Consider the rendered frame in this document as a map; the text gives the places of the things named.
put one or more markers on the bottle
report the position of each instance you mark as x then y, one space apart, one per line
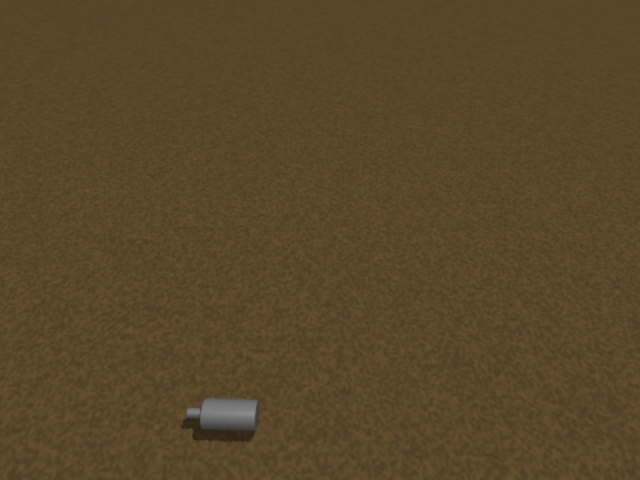
227 414

